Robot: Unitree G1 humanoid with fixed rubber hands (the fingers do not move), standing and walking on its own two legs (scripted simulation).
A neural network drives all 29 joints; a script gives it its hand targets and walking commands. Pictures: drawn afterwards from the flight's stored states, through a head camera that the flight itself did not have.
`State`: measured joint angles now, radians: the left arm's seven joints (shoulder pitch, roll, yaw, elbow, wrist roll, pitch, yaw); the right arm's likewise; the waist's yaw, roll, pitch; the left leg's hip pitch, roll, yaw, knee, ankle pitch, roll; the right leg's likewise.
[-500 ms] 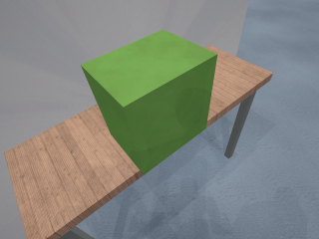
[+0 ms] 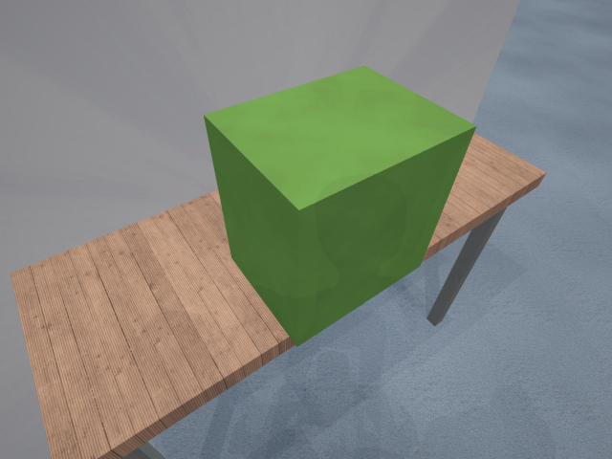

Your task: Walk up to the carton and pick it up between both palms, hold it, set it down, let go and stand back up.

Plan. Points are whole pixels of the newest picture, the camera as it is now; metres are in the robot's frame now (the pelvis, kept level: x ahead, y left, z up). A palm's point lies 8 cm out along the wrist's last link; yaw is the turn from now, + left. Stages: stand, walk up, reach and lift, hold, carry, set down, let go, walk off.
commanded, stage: walk up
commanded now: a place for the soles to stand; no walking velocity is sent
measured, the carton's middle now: (331, 204) +0.47 -0.01 +0.08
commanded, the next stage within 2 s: none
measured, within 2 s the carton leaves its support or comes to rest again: neither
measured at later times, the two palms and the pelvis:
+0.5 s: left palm out of the picture +0.10 +0.26 -0.10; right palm out of the picture +0.11 -0.27 -0.10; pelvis +0.01 +0.00 +0.00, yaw +1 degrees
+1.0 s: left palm out of the picture +0.14 +0.15 -0.12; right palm out of the picture +0.07 -0.44 -0.08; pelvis +0.04 -0.13 -0.01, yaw +11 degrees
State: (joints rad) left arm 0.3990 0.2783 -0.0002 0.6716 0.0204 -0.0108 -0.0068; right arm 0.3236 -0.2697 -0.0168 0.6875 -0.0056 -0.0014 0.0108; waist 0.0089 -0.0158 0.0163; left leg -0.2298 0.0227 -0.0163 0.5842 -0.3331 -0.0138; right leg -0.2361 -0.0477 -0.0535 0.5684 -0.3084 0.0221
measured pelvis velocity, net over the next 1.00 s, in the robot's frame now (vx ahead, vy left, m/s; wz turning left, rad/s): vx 0.04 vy -0.13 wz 0.18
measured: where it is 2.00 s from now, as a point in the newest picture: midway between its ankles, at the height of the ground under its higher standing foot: outside the picture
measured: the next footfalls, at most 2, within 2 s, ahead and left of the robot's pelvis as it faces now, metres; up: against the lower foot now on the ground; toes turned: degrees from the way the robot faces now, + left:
right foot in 1.06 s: +0.20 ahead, -0.30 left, +0.00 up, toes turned +11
left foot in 1.78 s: +0.12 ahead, -0.11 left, +0.00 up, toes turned +37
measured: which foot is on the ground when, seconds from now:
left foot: down 0.00-1.00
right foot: down 0.00-0.66, up 0.68-1.00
